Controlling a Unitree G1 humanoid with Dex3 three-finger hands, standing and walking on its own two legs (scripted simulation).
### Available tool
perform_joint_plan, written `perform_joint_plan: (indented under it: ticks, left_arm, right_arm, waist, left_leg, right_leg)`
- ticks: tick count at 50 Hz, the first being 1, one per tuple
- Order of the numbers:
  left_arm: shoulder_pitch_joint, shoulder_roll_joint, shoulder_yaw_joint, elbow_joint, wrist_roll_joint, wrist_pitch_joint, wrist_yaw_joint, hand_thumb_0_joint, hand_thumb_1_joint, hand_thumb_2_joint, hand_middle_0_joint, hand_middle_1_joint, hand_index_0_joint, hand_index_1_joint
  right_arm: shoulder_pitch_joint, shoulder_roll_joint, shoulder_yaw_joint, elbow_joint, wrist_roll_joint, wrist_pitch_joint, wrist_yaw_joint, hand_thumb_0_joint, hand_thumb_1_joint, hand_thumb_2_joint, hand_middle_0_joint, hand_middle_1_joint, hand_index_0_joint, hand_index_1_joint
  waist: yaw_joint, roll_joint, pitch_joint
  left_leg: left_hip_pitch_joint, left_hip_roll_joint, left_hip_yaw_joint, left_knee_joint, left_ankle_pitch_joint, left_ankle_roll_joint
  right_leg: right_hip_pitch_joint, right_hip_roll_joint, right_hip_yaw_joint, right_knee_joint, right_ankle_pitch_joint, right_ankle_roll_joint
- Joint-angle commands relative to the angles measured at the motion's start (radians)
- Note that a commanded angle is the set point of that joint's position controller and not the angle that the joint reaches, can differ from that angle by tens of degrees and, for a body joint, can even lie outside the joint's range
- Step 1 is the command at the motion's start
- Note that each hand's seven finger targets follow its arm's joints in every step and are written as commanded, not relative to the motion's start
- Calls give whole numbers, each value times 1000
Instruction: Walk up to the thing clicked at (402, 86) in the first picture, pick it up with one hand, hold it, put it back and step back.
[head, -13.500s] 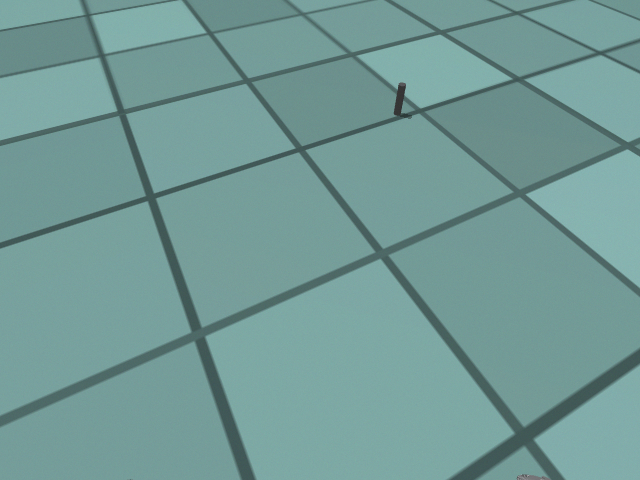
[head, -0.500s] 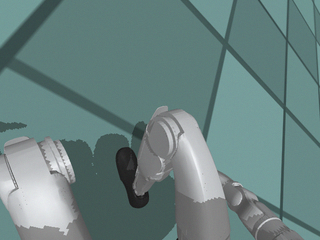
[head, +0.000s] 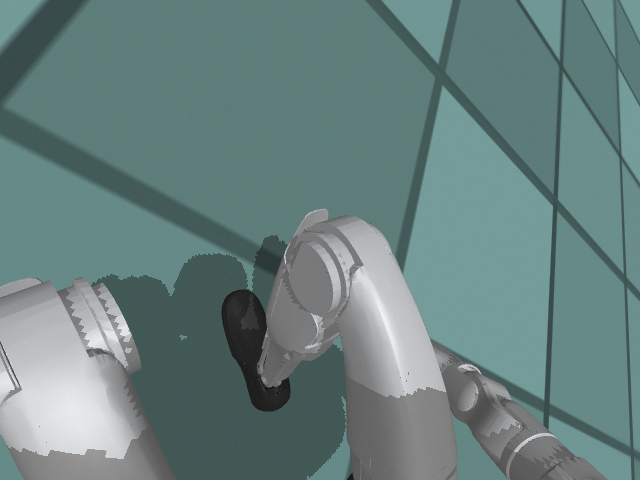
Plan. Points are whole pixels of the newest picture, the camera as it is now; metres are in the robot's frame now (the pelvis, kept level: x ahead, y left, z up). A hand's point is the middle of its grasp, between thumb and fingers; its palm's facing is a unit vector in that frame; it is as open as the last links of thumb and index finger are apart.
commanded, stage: close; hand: left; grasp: from the side
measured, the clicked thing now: out of the picture +0.47 +0.32 -0.20
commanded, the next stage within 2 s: settle in 0.16 s
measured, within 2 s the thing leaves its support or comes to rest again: leaves its support in 0.52 s
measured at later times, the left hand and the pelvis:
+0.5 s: hand out of the picture +0.46 +0.31 -0.17, palm faces +0.41 -0.91 -0.02, open 5.0 cm; pelvis +0.00 +0.00 +0.00, yaw +0 degrees
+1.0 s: hand out of the picture +0.44 +0.35 -0.07, palm faces +0.39 -0.92 -0.03, open 5.0 cm; pelvis +0.01 +0.00 +0.02, yaw +3 degrees
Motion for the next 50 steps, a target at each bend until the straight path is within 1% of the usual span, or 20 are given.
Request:
perform_joint_plan:
  ticks: [1, 4, 7, 12, 14, 17, 18, 19, 20, 24, 28, 30, 31, 35, 39, 43, 44, 47, 49, 50]
  left_arm:
    - [-216, 172, 9, -116, -9, -76, 5, 0, 521, 824, -825, -796, -814, -799]
    - [-218, 188, 7, -115, -8, -72, 1, 0, 644, 905, -894, -874, -884, -875]
    - [-229, 193, 10, -99, -13, -69, -3, 0, 701, 1010, -1009, -1004, -1004, -1002]
    - [-235, 188, -1, -101, -9, -61, -7, 0, 684, 1187, -1174, -1212, -1172, -1213]
    - [-242, 185, -10, -100, -4, -57, -9, 0, 669, 1250, -1201, -1267, -1183, -1287]
    - [-246, 215, -3, -124, 2, -57, -13, 0, 720, 1278, -1221, -1291, -1208, -1307]
    - [-237, 205, -3, -124, 3, -52, -12, 0, 759, 1275, -1211, -1271, -1195, -1289]
    - [-235, 226, 12, -139, 5, -49, -11, 0, 778, 1292, -1254, -1311, -1241, -1326]
    - [-234, 223, 3, -145, 12, -45, -13, 0, 744, 1318, -1273, -1342, -1260, -1358]
    - [-238, 218, 36, -204, -2, -33, -9, 0, 696, 1360, -1364, -1424, -1352, -1441]
    - [-251, 216, 36, -266, -2, -12, -18, 0, 643, 1380, -1407, -1463, -1394, -1482]
    - [-228, 203, 43, -305, -8, 4, -28, 0, 635, 1372, -1406, -1461, -1395, -1479]
    - [-228, 189, 32, -314, -7, 14, -35, 0, 629, 1367, -1406, -1463, -1397, -1479]
    - [-234, 170, 23, -403, -17, 61, -63, 0, 598, 1371, -1419, -1475, -1411, -1491]
    - [-214, 110, 7, -470, -32, 120, -87, 0, 581, 1354, -1412, -1464, -1405, -1480]
    - [-268, 84, -10, -567, -34, 175, -107, 0, 595, 1362, -1422, -1476, -1419, -1488]
    - [-248, 55, -23, -563, -34, 193, -114, 0, 590, 1367, -1431, -1481, -1426, -1495]
    - [-243, -3, -43, -597, -47, 236, -128, 0, 592, 1365, -1442, -1484, -1438, -1497]
    - [-274, 13, -32, -629, -45, 262, -130, 0, 596, 1359, -1420, -1474, -1417, -1485]
    - [-247, -12, -47, -609, -42, 281, -132, 0, 614, 1350, -1419, -1468, -1417, -1478]
  right_arm:
    - [42, -368, -114, 2, -4, 18, -22, 0, -868, -893, 199, 299, 199, 299]
    - [51, -367, -111, 5, -6, 21, -25, 0, -864, -891, 199, 299, 199, 299]
    - [45, -372, -106, 3, -3, 20, -27, 0, -864, -890, 200, 299, 199, 299]
    - [53, -371, -107, 5, -4, 23, -28, 0, -872, -893, 199, 299, 199, 299]
    - [50, -370, -107, 5, -5, 24, -28, 0, -892, -901, 200, 300, 200, 300]
    - [52, -374, -107, 6, -4, 30, -29, 0, -885, -899, 200, 300, 200, 300]
    - [54, -372, -108, 3, -3, 31, -29, 0, -878, -897, 200, 300, 200, 300]
    - [54, -374, -110, 3, -2, 34, -31, 0, -884, -898, 200, 300, 200, 300]
    - [51, -371, -112, 6, -1, 36, -30, 0, -883, -898, 200, 300, 200, 300]
    - [65, -371, -124, 2, 2, 42, -29, 0, -888, -899, 199, 300, 199, 300]
    - [80, -361, -140, 6, 10, 43, -28, 0, -897, -901, 199, 300, 199, 300]
    - [94, -353, -155, 8, 16, 44, -28, 0, -895, -900, 199, 300, 199, 300]
    - [105, -355, -163, 11, 19, 44, -28, 0, -897, -900, 199, 300, 199, 300]
    - [132, -348, -200, 17, 43, 42, -29, 0, -893, -898, 199, 300, 199, 300]
    - [173, -331, -247, 19, 75, 37, -29, 0, -888, -896, 199, 300, 199, 300]
    - [222, -316, -290, 22, 107, 37, -30, 0, -880, -894, 200, 300, 199, 300]
    - [220, -307, -304, 21, 119, 34, -31, 0, -881, -894, 200, 300, 199, 300]
    - [253, -295, -339, 24, 143, 28, -31, 0, -875, -892, 200, 300, 199, 300]
    - [286, -283, -355, 28, 158, 28, -34, 0, -873, -892, 200, 300, 199, 300]
    - [289, -275, -363, 26, 166, 28, -34, 0, -874, -891, 200, 300, 200, 300]
  waist:
    - [-139, 564, -568]
    - [-134, 563, -575]
    - [-146, 550, -561]
    - [-149, 561, -570]
    - [-152, 571, -564]
    - [-144, 604, -579]
    - [-139, 606, -575]
    - [-129, 615, -584]
    - [-129, 627, -582]
    - [-120, 648, -610]
    - [-114, 653, -631]
    - [-97, 637, -666]
    - [-100, 642, -668]
    - [-74, 659, -712]
    - [-46, 645, -744]
    - [-28, 665, -787]
    - [-12, 659, -777]
    - [-2, 632, -791]
    - [11, 630, -823]
    - [20, 619, -812]
  left_leg:
    - [379, 54, 54, -355, 168, -42]
    - [378, 53, 63, -348, 170, -38]
    - [357, 53, 60, -346, 144, -35]
    - [390, 58, 53, -356, 168, -41]
    - [398, 60, 48, -361, 170, -44]
    - [417, 61, 43, -367, 185, -49]
    - [425, 63, 41, -371, 200, -51]
    - [433, 64, 40, -376, 206, -54]
    - [445, 65, 39, -376, 214, -56]
    - [473, 66, 39, -383, 245, -60]
    - [440, 58, 62, -381, 221, -50]
    - [434, 53, 79, -376, 229, -46]
    - [431, 53, 82, -382, 227, -46]
    - [423, 47, 99, -402, 197, -43]
    - [404, 40, 117, -425, 152, -37]
    - [410, 33, 129, -454, 144, -35]
    - [401, 31, 132, -463, 126, -34]
    - [383, 23, 145, -473, 97, -28]
    - [379, 16, 159, -476, 103, -24]
    - [362, 13, 164, -486, 91, -21]
  right_leg:
    - [287, 62, -68, -137, 148, -47]
    - [305, 64, -62, -147, 149, -47]
    - [299, 64, -67, -151, 136, -45]
    - [294, 64, -69, -148, 147, -47]
    - [285, 63, -71, -144, 149, -48]
    - [288, 63, -73, -139, 156, -50]
    - [286, 60, -72, -134, 165, -51]
    - [284, 61, -74, -134, 164, -52]
    - [270, 59, -71, -132, 167, -52]
    - [277, 55, -71, -129, 184, -50]
    - [298, 55, -55, -140, 178, -51]
    - [314, 54, -47, -146, 184, -51]
    - [316, 52, -45, -145, 181, -52]
    - [296, 47, -27, -152, 158, -60]
    - [264, 43, -12, -167, 122, -66]
    - [230, 33, 7, -166, 114, -75]
    - [201, 31, 13, -166, 96, -77]
    - [172, 26, 27, -177, 75, -81]
    - [182, 24, 38, -187, 77, -82]
    - [168, 21, 41, -191, 63, -83]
